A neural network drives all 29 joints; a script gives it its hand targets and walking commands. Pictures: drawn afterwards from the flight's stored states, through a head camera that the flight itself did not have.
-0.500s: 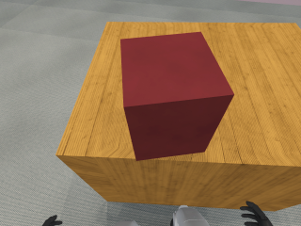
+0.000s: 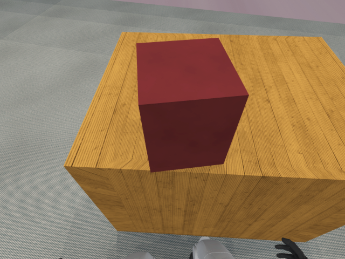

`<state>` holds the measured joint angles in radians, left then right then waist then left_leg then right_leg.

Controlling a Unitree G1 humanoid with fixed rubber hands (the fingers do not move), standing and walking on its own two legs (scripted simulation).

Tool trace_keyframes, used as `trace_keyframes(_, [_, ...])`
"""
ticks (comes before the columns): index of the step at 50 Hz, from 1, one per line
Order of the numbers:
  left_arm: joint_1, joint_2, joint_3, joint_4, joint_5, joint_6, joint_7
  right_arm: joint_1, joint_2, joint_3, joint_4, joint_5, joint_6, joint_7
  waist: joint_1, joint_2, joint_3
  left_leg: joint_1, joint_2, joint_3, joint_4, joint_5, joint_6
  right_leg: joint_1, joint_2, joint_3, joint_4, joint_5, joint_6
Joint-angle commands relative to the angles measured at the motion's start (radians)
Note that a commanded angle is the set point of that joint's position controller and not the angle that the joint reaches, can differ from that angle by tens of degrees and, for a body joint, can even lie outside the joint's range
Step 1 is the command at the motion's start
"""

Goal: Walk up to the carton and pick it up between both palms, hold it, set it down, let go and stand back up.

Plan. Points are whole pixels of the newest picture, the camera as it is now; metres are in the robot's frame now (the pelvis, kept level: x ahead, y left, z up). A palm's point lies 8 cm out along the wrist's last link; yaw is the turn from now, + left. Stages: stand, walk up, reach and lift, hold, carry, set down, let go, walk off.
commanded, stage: walk up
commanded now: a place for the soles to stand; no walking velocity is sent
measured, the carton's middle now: (183, 108) +0.45 -0.02 +0.09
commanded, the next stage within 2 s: none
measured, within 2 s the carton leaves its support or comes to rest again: neither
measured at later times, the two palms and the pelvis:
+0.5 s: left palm out of the picture +0.07 +0.30 -0.13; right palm out of the picture +0.01 -0.31 -0.11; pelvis -0.01 +0.00 +0.00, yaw +0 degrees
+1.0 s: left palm out of the picture +0.09 +0.30 -0.11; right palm out of the picture +0.09 -0.30 -0.12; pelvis +0.01 +0.00 +0.00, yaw +0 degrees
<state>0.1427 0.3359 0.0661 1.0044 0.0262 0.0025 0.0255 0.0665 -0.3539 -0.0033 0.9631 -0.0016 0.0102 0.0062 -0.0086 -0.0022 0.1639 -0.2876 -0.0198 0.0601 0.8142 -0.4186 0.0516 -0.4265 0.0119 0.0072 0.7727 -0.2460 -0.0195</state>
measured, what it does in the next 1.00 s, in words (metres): stands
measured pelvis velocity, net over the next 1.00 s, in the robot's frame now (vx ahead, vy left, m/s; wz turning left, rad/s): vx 0.01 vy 0.00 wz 0.00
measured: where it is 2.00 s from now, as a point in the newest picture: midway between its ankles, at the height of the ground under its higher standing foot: outside the picture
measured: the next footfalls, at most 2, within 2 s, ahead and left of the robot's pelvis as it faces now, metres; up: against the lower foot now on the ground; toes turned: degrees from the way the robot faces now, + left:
none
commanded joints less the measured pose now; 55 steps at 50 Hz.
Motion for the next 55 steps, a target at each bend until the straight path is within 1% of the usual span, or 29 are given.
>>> trace_keyframes(1, [-0.103, 0.307, 0.053, -0.102, 0.013, -0.039, -0.004, 0.043, -0.240, -0.107, -0.054, -0.012, 0.004, -0.005, -0.013, -0.199, -0.031, -0.024, 0.043, -0.116, -0.069, -0.154, -0.015, -0.146, -0.211, 0.440, -0.472, -0.481, -0.148])
trace_keyframes(3, [-0.108, 0.314, 0.062, -0.097, 0.008, -0.035, -0.002, 0.093, -0.219, -0.106, -0.035, -0.008, 0.012, -0.002, -0.008, -0.235, -0.052, 0.048, 0.005, -0.077, 0.125, -0.118, -0.022, -0.199, -0.282, 0.502, -0.567, -0.556, -0.172])
trace_keyframes(5, [-0.096, 0.325, 0.069, -0.110, 0.015, -0.031, 0.004, 0.164, -0.238, -0.118, -0.006, -0.018, 0.023, 0.004, -0.021, -0.249, -0.097, 0.031, 0.014, -0.100, 0.160, -0.142, -0.017, -0.115, -0.284, 0.505, -0.539, -0.477, -0.176])
trace_keyframes(6, [-0.087, 0.317, 0.072, -0.117, 0.012, -0.028, 0.005, 0.162, -0.244, -0.117, -0.011, -0.013, 0.025, 0.005, 0.004, -0.242, -0.099, 0.016, 0.014, -0.092, 0.176, -0.132, -0.024, -0.119, -0.304, 0.516, -0.558, -0.484, -0.170])
trace_keyframes(10, [-0.113, 0.319, 0.071, -0.137, 0.013, -0.014, 0.006, 0.237, -0.226, -0.117, 0.010, -0.017, 0.013, 0.009, -0.041, -0.186, -0.130, 0.122, 0.031, -0.049, -0.076, -0.104, -0.002, -0.162, -0.257, 0.388, -0.482, -0.445, -0.105])
trace_keyframes(11, [-0.118, 0.297, 0.059, -0.139, 0.011, -0.011, 0.001, 0.258, -0.227, -0.112, 0.027, -0.023, 0.005, 0.006, -0.051, -0.170, -0.136, 0.116, 0.047, -0.069, -0.231, -0.103, 0.012, -0.123, -0.183, 0.285, -0.382, -0.403, -0.054])
trace_keyframes(12, [-0.105, 0.245, 0.048, -0.144, 0.003, -0.012, 0.003, 0.214, -0.251, -0.114, 0.002, -0.036, -0.008, -0.002, -0.044, -0.004, -0.136, 0.074, 0.160, -0.304, -0.390, -0.144, 0.045, -0.136, -0.084, 0.249, -0.114, -0.287, -0.050])
trace_keyframes(13, [-0.066, 0.219, 0.039, -0.136, -0.009, -0.013, 0.006, 0.124, -0.296, -0.115, -0.038, -0.030, -0.017, -0.006, -0.025, 0.125, -0.128, -0.015, 0.291, -0.470, -0.476, -0.143, 0.089, -0.118, 0.032, 0.120, 0.056, -0.271, -0.020])
trace_keyframes(15, [-0.009, 0.251, 0.051, -0.093, -0.011, -0.007, 0.003, 0.020, -0.303, -0.112, -0.057, -0.041, -0.031, -0.014, 0.020, 0.048, -0.063, -0.243, 0.389, -0.556, -0.572, -0.376, 0.188, 0.020, 0.017, 0.110, 0.252, -0.258, 0.000])
trace_keyframes(17, [-0.007, 0.257, 0.058, -0.086, -0.013, -0.007, -0.008, -0.034, -0.303, -0.108, -0.092, -0.054, -0.046, -0.017, 0.047, 0.042, 0.003, -0.259, 0.358, -0.520, -0.538, -0.258, 0.154, 0.051, -0.012, 0.099, 0.208, -0.243, -0.009])
trace_keyframes(21, [0.027, 0.240, 0.048, -0.067, -0.023, -0.031, -0.013, 0.033, -0.260, -0.091, -0.093, -0.034, -0.044, -0.016, 0.053, 0.144, -0.096, -0.191, 0.223, -0.254, -0.330, 0.113, 0.068, 0.198, -0.021, 0.022, -0.097, -0.093, -0.025])
trace_keyframes(23, [0.018, 0.257, 0.046, -0.071, -0.016, -0.043, -0.004, 0.071, -0.223, -0.085, -0.088, -0.017, -0.037, -0.013, 0.028, 0.070, -0.199, -0.142, 0.168, -0.191, -0.221, 0.144, 0.017, 0.258, -0.096, 0.167, -0.196, 0.087, -0.068])
trace_keyframes(24, [0.005, 0.267, 0.042, -0.064, -0.010, -0.046, -0.003, 0.071, -0.219, -0.079, -0.087, -0.019, -0.031, -0.013, 0.033, 0.065, -0.191, -0.138, 0.126, -0.158, -0.188, 0.099, -0.008, 0.227, -0.149, 0.264, -0.227, 0.053, -0.094])
trace_keyframes(25, [-0.018, 0.282, 0.045, -0.060, -0.008, -0.048, -0.003, 0.093, -0.194, -0.078, -0.060, -0.012, -0.027, -0.013, 0.020, -0.016, -0.195, -0.126, 0.094, -0.152, -0.181, 0.017, -0.008, 0.203, -0.174, 0.320, -0.253, -0.018, -0.113])
trace_keyframes(27, [-0.056, 0.299, 0.039, -0.068, 0.000, -0.042, 0.000, 0.132, -0.227, -0.086, -0.037, -0.010, -0.012, -0.012, -0.002, -0.048, -0.118, -0.103, 0.057, -0.148, -0.144, -0.168, -0.004, 0.068, -0.218, 0.423, -0.333, -0.295, -0.154])
trace_keyframes(28, [-0.089, 0.304, 0.038, -0.066, -0.001, -0.038, 0.000, 0.129, -0.244, -0.090, -0.023, -0.012, -0.004, -0.011, -0.002, -0.027, -0.066, -0.092, 0.087, -0.165, -0.231, -0.221, 0.001, -0.038, -0.186, 0.384, -0.363, -0.468, -0.127])
trace_keyframes(30, [-0.088, 0.289, 0.040, -0.043, -0.002, -0.031, -0.008, 0.181, -0.251, -0.099, 0.015, -0.023, -0.004, -0.004, -0.021, -0.009, -0.041, -0.024, 0.086, -0.184, -0.293, -0.291, 0.020, -0.117, -0.141, 0.332, -0.402, -0.527, -0.072])
trace_keyframes(34, [-0.033, 0.242, 0.024, -0.052, -0.001, -0.035, -0.015, 0.054, -0.233, -0.089, -0.018, -0.023, -0.010, -0.004, 0.026, -0.018, -0.072, -0.093, 0.132, -0.220, -0.370, -0.267, 0.042, 0.011, -0.081, 0.243, -0.303, -0.333, -0.058])
trace_keyframes(36, [-0.072, 0.252, 0.026, -0.058, -0.006, -0.035, -0.019, 0.034, -0.251, -0.095, -0.010, -0.022, -0.014, -0.002, 0.018, -0.027, -0.083, -0.068, 0.129, -0.211, -0.358, -0.255, 0.033, 0.000, -0.087, 0.226, -0.283, -0.303, -0.058])
trace_keyframes(37, [-0.067, 0.248, 0.024, -0.059, -0.009, -0.031, -0.018, 0.042, -0.251, -0.095, -0.014, -0.029, -0.019, -0.007, -0.004, -0.011, -0.113, -0.046, 0.155, -0.233, -0.372, -0.195, 0.045, 0.022, -0.081, 0.202, -0.215, -0.232, -0.056])
trace_keyframes(38, [-0.054, 0.243, 0.024, -0.053, -0.015, -0.031, -0.014, 0.030, -0.248, -0.093, -0.019, -0.030, -0.023, -0.008, 0.021, 0.033, -0.105, -0.051, 0.167, -0.225, -0.388, -0.169, 0.049, 0.032, -0.067, 0.157, -0.182, -0.158, -0.051])
trace_keyframes(39, [-0.048, 0.246, 0.030, -0.049, -0.016, -0.036, -0.016, 0.039, -0.237, -0.082, -0.017, -0.024, -0.026, -0.014, 0.018, -0.005, -0.118, -0.039, 0.191, -0.265, -0.384, -0.079, 0.044, 0.042, -0.068, 0.153, -0.168, -0.111, -0.054])
trace_keyframes(43, [-0.056, 0.253, 0.020, -0.054, -0.019, -0.046, -0.008, -0.024, -0.239, -0.084, -0.043, -0.010, -0.025, -0.014, 0.017, 0.031, -0.164, -0.043, 0.163, -0.190, -0.276, 0.093, 0.025, 0.143, -0.093, 0.179, -0.171, 0.144, -0.067])
trace_keyframes(44, [-0.047, 0.236, 0.023, -0.033, -0.016, -0.049, -0.006, 0.000, -0.230, -0.085, -0.050, -0.021, -0.026, -0.015, 0.021, -0.025, -0.193, -0.018, 0.136, -0.153, -0.271, 0.118, 0.018, 0.163, -0.117, 0.187, -0.176, 0.194, -0.085])
trace_keyframes(45, [-0.055, 0.240, 0.016, -0.047, -0.011, -0.050, -0.005, 0.016, -0.218, -0.087, -0.037, -0.013, -0.021, -0.011, 0.003, -0.040, -0.235, -0.004, 0.126, -0.184, -0.254, 0.048, 0.015, 0.175, -0.144, 0.248, -0.235, 0.081, -0.095])
trace_keyframes(47, [-0.076, 0.265, 0.019, -0.048, -0.011, -0.055, 0.001, 0.028, -0.218, -0.085, -0.038, -0.016, -0.016, -0.009, -0.008, -0.043, -0.224, 0.025, 0.104, -0.159, -0.237, 0.084, -0.010, 0.137, -0.174, 0.306, -0.252, 0.108, -0.118])
trace_keyframes(50, [-0.078, 0.259, 0.018, -0.046, -0.008, -0.057, -0.001, 0.044, -0.210, -0.085, -0.009, -0.008, -0.018, -0.013, -0.008, -0.100, -0.204, 0.070, 0.105, -0.152, -0.261, 0.080, 0.000, 0.088, -0.173, 0.302, -0.264, 0.105, -0.107])
trace_keyframes(52, [-0.088, 0.244, 0.015, -0.042, -0.014, -0.054, -0.002, 0.073, -0.216, -0.088, 0.008, -0.013, -0.018, -0.007, -0.016, -0.006, -0.263, 0.094, 0.121, -0.168, -0.298, 0.053, 0.000, 0.114, -0.155, 0.272, -0.253, 0.024, -0.090])
trace_keyframes(55, [-0.090, 0.232, 0.006, -0.058, -0.016, -0.049, -0.001, 0.015, -0.225, -0.087, -0.023, -0.008, -0.019, -0.012, -0.001, -0.049, -0.231, 0.052, 0.165, -0.196, -0.311, 0.166, 0.014, 0.133, -0.120, 0.182, -0.182, 0.176, -0.072])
